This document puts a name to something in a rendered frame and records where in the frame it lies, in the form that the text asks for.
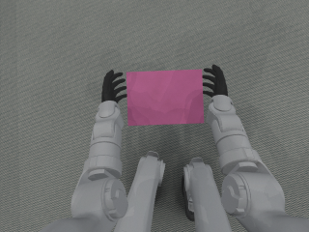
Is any left robot hand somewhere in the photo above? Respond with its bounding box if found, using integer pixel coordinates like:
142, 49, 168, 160
101, 70, 127, 103

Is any robot right thigh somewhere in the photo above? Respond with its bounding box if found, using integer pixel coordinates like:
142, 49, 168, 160
183, 161, 233, 232

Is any right robot hand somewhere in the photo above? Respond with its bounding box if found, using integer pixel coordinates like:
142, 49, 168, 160
202, 64, 228, 97

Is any left robot shin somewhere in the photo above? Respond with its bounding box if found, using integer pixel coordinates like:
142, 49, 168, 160
137, 151, 159, 168

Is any left robot forearm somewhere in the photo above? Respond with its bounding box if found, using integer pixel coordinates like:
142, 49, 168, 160
70, 101, 125, 213

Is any carton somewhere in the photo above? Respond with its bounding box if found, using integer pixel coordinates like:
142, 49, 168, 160
126, 69, 205, 126

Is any left robot upper arm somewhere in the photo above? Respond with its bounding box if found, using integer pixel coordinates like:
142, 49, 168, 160
39, 177, 128, 232

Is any right robot upper arm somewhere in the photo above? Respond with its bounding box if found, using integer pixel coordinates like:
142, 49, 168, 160
221, 171, 309, 232

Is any right robot forearm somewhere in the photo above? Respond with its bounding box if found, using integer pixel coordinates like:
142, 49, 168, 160
206, 95, 285, 200

